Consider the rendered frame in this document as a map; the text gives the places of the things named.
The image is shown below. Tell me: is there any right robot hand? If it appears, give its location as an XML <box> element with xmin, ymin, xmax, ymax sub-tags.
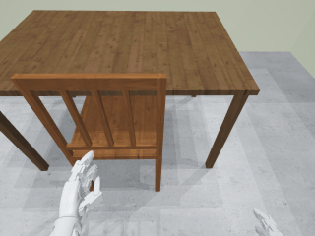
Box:
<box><xmin>253</xmin><ymin>208</ymin><xmax>284</xmax><ymax>236</ymax></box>

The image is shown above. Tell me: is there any left robot hand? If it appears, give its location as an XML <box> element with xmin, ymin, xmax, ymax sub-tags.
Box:
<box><xmin>58</xmin><ymin>150</ymin><xmax>104</xmax><ymax>221</ymax></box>

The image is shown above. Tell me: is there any chair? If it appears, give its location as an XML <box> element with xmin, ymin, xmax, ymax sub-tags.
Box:
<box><xmin>10</xmin><ymin>73</ymin><xmax>167</xmax><ymax>192</ymax></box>

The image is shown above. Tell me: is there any table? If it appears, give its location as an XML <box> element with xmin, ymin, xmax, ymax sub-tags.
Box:
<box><xmin>0</xmin><ymin>10</ymin><xmax>260</xmax><ymax>171</ymax></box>

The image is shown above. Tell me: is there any left robot forearm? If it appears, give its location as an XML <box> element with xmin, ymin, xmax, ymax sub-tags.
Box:
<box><xmin>49</xmin><ymin>216</ymin><xmax>83</xmax><ymax>236</ymax></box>

